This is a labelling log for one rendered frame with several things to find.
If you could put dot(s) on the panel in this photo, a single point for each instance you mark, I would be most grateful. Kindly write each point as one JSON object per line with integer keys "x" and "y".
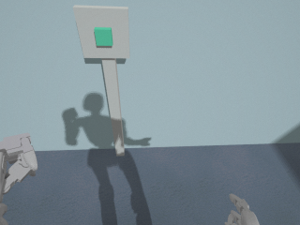
{"x": 116, "y": 18}

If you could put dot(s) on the right robot hand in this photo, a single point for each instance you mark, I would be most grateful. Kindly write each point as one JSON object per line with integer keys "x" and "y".
{"x": 247, "y": 217}

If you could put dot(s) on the button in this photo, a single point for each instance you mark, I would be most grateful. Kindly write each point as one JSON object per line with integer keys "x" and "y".
{"x": 104, "y": 36}

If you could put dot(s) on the left robot hand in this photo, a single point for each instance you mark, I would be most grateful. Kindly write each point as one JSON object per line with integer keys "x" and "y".
{"x": 16, "y": 149}

